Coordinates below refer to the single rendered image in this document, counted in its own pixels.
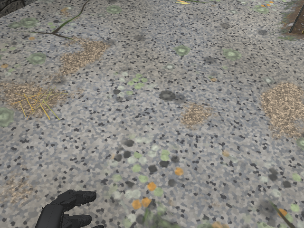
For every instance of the robot left hand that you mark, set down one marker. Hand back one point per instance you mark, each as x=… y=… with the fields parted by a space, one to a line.
x=53 y=214

